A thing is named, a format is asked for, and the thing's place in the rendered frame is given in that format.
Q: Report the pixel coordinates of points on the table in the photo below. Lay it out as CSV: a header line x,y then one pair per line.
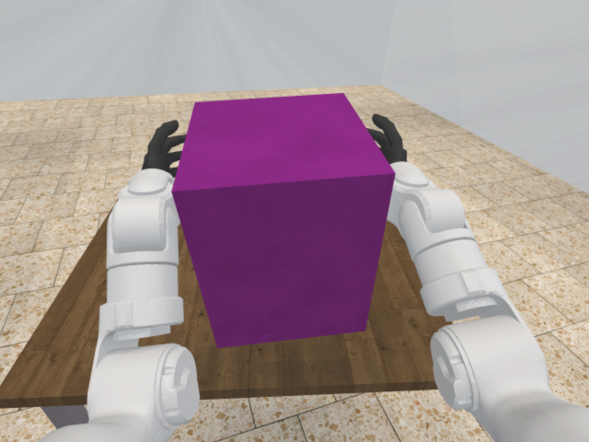
x,y
392,354

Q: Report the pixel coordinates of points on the left robot hand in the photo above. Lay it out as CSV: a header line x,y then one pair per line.
x,y
157,156

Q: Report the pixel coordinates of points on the carton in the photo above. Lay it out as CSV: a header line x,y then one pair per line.
x,y
283,203

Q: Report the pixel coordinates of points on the robot right upper arm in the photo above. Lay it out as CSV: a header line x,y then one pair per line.
x,y
491,368

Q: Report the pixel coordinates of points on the robot left upper arm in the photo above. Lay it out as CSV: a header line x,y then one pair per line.
x,y
137,394

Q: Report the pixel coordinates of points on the left robot forearm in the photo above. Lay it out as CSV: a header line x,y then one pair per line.
x,y
142,258

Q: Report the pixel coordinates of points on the right robot forearm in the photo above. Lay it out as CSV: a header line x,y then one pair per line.
x,y
456,281

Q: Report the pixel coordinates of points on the right robot hand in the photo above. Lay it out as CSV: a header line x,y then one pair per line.
x,y
390,141

